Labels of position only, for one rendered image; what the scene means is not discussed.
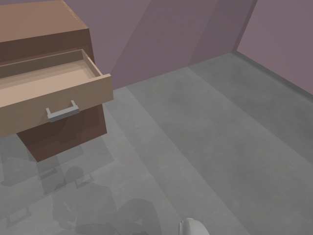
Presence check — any drawer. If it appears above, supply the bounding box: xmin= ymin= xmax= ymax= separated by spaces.
xmin=0 ymin=49 xmax=114 ymax=138

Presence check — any right robot thigh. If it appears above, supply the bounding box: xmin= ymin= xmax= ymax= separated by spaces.
xmin=178 ymin=219 xmax=210 ymax=235

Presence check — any handle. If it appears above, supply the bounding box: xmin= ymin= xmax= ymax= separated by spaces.
xmin=46 ymin=100 xmax=80 ymax=122

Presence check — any cabinet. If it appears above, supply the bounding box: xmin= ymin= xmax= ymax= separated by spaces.
xmin=0 ymin=0 xmax=107 ymax=162

